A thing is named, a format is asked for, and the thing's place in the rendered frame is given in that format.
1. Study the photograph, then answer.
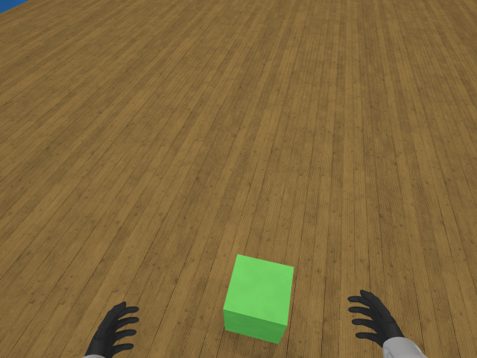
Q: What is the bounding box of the carton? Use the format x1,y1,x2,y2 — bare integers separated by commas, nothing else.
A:
223,254,294,344

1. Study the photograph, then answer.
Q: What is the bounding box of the robot left hand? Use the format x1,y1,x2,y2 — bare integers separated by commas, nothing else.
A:
85,301,139,358

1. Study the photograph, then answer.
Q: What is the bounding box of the right robot forearm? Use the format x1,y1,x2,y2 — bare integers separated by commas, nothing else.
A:
382,337,428,358

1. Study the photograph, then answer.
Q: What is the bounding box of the robot right hand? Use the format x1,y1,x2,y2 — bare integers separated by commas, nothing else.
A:
348,289,405,348

